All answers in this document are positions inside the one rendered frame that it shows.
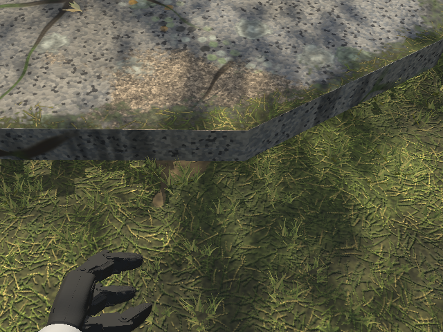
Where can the left robot hand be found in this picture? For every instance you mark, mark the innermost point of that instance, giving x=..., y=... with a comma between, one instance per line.
x=79, y=296

